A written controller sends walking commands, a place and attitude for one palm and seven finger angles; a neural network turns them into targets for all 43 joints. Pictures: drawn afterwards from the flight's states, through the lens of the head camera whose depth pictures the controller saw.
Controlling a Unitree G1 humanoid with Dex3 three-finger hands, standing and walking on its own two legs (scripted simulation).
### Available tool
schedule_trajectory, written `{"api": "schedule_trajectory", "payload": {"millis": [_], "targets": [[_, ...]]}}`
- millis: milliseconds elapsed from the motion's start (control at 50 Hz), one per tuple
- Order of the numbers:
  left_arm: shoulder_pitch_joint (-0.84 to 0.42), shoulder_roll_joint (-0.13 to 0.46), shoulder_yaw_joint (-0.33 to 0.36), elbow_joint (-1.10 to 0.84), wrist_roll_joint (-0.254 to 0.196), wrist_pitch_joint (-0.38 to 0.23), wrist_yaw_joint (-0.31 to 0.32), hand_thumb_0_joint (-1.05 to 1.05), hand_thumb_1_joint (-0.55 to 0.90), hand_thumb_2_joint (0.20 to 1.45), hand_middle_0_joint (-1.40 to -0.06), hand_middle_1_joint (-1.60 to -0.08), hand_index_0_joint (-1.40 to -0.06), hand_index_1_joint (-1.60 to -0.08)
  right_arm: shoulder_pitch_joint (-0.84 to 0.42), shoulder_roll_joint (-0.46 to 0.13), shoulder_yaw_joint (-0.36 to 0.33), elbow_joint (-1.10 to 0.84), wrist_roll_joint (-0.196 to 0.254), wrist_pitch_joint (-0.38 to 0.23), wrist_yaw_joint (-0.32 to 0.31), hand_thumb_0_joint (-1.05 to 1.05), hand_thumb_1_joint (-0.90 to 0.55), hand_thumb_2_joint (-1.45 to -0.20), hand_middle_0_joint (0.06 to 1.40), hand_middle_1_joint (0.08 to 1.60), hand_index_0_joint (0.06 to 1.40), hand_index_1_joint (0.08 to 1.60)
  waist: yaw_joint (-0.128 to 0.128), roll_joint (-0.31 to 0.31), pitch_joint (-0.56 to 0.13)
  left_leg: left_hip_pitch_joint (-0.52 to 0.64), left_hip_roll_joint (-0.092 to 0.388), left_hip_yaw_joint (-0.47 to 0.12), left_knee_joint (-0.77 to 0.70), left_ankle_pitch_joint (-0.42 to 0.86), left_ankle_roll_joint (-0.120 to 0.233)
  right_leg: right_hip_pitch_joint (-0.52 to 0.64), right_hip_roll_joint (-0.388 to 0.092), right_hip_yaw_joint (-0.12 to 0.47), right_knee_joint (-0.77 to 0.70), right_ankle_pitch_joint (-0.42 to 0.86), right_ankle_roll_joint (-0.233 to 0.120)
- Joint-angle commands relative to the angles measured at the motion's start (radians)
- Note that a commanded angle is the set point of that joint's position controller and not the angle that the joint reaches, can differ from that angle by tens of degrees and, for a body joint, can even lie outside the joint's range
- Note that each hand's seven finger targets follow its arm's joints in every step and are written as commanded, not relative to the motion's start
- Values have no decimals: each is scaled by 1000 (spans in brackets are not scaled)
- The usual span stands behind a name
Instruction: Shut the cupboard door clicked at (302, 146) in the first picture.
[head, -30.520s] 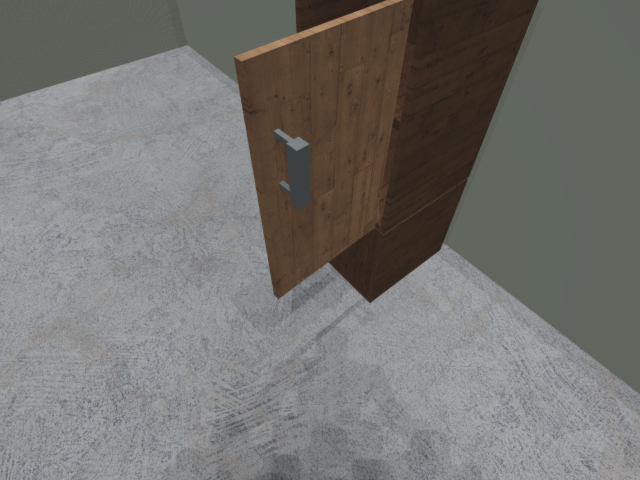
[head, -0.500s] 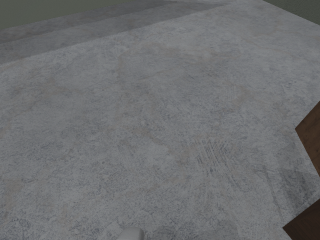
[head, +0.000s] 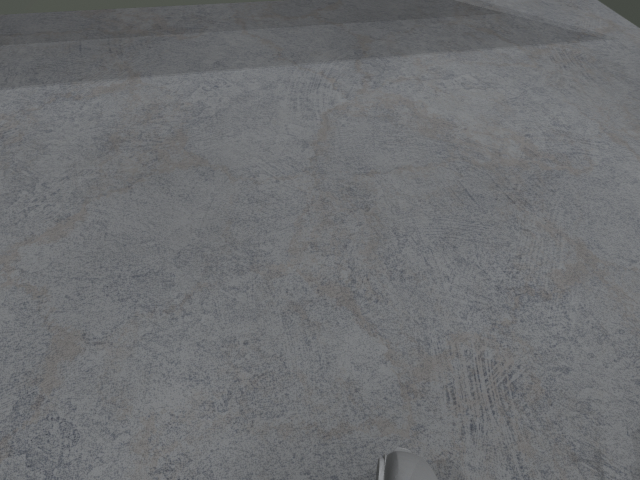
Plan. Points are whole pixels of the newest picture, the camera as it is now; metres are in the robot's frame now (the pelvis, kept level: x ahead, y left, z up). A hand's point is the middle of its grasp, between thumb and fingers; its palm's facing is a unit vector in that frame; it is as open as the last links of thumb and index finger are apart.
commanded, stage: walk to a spot facing it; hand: left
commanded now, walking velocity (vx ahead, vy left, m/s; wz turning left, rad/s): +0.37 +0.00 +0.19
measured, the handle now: out of the picture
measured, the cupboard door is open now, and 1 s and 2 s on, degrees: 61 61 61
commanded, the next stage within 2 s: turn to face it in 0.36 s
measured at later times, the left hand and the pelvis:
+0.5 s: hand (216, 419) +0.21 +0.17 -0.17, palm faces +0.25 -0.95 -0.21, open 7.2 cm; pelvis +0.23 -0.02 +0.00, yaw +13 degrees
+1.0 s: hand (209, 316) +0.38 +0.22 -0.17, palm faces +0.10 -0.97 -0.24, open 7.4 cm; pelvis +0.34 +0.02 -0.02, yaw +0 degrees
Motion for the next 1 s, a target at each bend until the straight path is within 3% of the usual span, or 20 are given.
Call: {"api": "schedule_trajectory", "payload": {"millis": [0, 100, 140, 160, 180, 200, 260, 300, 420, 480, 520, 560, 580, 600, 680, 840, 860, 900, 920, 980], "targets": [[-46, 31, -7, -85, -5, -19, -13, 0, 900, 900, -200, -300, -200, -300, 99, -151, -43, 3, 5, -17, -6, 0, -900, -900, 200, 300, 200, 300, -30, 112, -9, 26, 240, -203, -282, 62, 143, 26, 12, 1, -216, 111, -4], [-70, 51, -4, -95, -7, -28, -17, 0, 900, 900, -200, -300, -200, -300, 112, -161, -49, 44, 1, -13, -5, 0, -900, -900, 200, 300, 200, 300, -11, 121, 16, 7, 232, -194, -230, 44, 127, 191, 66, -32, -370, 148, -20], [59, 81, 8, -54, -4, -41, -12, 0, 900, 900, -200, -300, -200, -300, 116, -152, -46, 60, 6, -9, -4, 0, -900, -900, 200, 300, 200, 300, 49, 68, -30, -35, 173, -160, -57, 117, 88, 402, 99, -42, -471, 127, -41], [206, 146, 24, -12, 4, -55, -3, 0, 900, 900, -200, -300, -200, -300, 121, -126, -44, 60, 16, -13, 3, 0, -900, -900, 200, 300, 200, 300, 113, -63, -103, -154, 97, -99, 207, 123, 52, 616, -5, 112, -555, 13, -85], [346, 249, 52, 30, 9, -60, 9, 0, 900, 900, -200, -300, -200, -300, 181, -59, -33, 35, 27, -20, 5, 0, -900, -900, 200, 300, 200, 300, 134, -320, -228, -356, -59, -12, 552, -233, 4, 822, -285, 486, -708, -65, -177], [328, 239, 48, 22, -6, -58, 16, 0, 900, 900, -200, -300, -200, -300, 145, -92, -40, 22, 18, -17, 5, 0, -900, -900, 200, 300, 200, 300, 120, -264, -211, -451, -20, -102, 766, -322, 7, 777, -342, 592, -781, -113, -224], [109, 90, 12, -27, -5, -65, 35, 0, 900, 900, -200, -300, -200, -300, 59, -73, -43, 30, 12, -10, 15, 0, -900, -900, 200, 300, 200, 300, 25, -48, -79, -450, 104, -148, 833, -74, -13, 502, -259, 254, -759, 81, -196], [88, 57, 1, -28, -2, -80, 34, 0, 900, 900, -200, -300, -200, -300, 90, -34, -35, 37, 8, 15, 25, 0, -900, -900, 200, 300, 200, 300, -17, -83, -61, -398, 112, -107, 743, -43, -40, 410, -217, 70, -766, 281, -167], [121, 90, 8, 1, -6, -81, 35, 0, 900, 900, -200, -300, -200, -300, -29, -12, -24, -37, 8, 36, 57, 0, -900, -900, 200, 300, 200, 300, -13, -91, -47, -372, 98, 7, 376, 30, -52, 470, -179, -135, -725, 503, -134], [140, 97, -4, 19, -7, -75, 40, 0, 900, 900, -200, -300, -200, -300, -18, -14, -16, -40, 8, 23, 50, 0, -900, -900, 200, 300, 200, 300, -17, -85, -57, -214, 54, 31, 205, 69, -28, 464, -168, -112, -645, 604, -137], [125, 85, -19, 27, -18, -63, 45, 0, 900, 900, -200, -300, -200, -300, 133, -66, -22, 19, 1, 13, 35, 0, -900, -900, 200, 300, 200, 300, -89, -45, -129, 83, 37, 32, 61, 250, -23, 366, -106, -137, -470, 552, -103], [224, 11, -41, 22, -31, -41, 48, 0, 900, 900, -200, -300, -200, -300, 291, -258, -57, 53, -5, 10, 10, 0, -900, -900, 200, 300, 200, 300, -114, 337, -298, 407, 422, -370, 4, 707, 136, 85, 97, -147, -31, -358, -26], [169, 30, -43, 0, -21, -36, 56, 0, 900, 900, -200, -300, -200, -300, 298, -269, -54, 57, -3, 23, 1, 0, -900, -900, 200, 300, 200, 300, -136, 204, -246, 278, 454, -353, -57, 627, 169, 115, 124, -57, 100, -438, -57], [173, -9, -46, 1, -25, -21, 56, 0, 900, 900, -200, -300, -200, -300, 198, -280, -45, 31, -2, 15, -16, 0, -900, -900, 200, 300, 200, 300, -87, 295, -244, 268, 481, -400, -92, 534, 174, 11, 107, 11, 173, -402, -52], [135, 8, -21, 25, -17, 17, 22, 0, 900, 900, -200, -300, -200, -300, -47, -185, -23, -34, -6, 29, -24, 0, -900, -900, 200, 300, 200, 300, -16, 182, -118, -52, 399, -166, -166, 154, 110, 122, 59, 27, 49, -251, -39], [175, -1, 7, -18, -4, 37, 6, 0, 900, 900, -200, -300, -200, -300, -125, -193, -55, -54, 4, 74, -15, 0, -900, -900, 200, 300, 200, 300, 34, 140, -65, -188, 343, -20, -74, -208, 27, 309, 132, -62, -368, 17, -33], [183, 33, 15, -26, -3, 33, 8, 0, 900, 900, -200, -300, -200, -300, -122, -177, -56, -59, 8, 76, -10, 0, -900, -900, 200, 300, 200, 300, 44, 88, -66, -211, 302, 23, 2, -206, -5, 335, 114, 1, -439, 46, -49], [174, 177, 37, -52, 7, 17, 21, 0, 900, 900, -200, -300, -200, -300, -145, -76, -43, -113, 20, 78, 2, 0, -900, -900, 200, 300, 200, 300, 69, -255, -36, -351, 62, 122, 400, -337, -99, 314, -181, 496, -758, 65, -205], [185, 204, 37, -60, -5, 15, 28, 0, 900, 900, -200, -300, -200, -300, -184, -97, -43, -138, 15, 83, -2, 0, -900, -900, 200, 300, 200, 300, 86, -188, -47, -371, 53, -4, 553, -350, -98, 297, -230, 589, -798, 72, -276], [65, 149, 34, -75, -6, 14, 43, 0, 900, 900, -200, -300, -200, -300, -129, -122, -47, -109, 18, 69, -8, 0, -900, -900, 200, 300, 200, 300, 21, -165, -128, -404, 85, -84, 621, -199, -109, 429, -128, 414, -677, 317, -252]]}}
